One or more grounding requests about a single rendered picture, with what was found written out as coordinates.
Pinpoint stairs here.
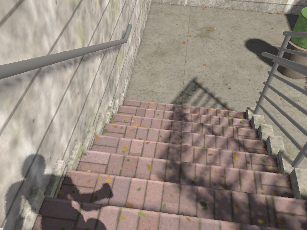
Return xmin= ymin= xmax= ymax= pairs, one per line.
xmin=32 ymin=99 xmax=307 ymax=230

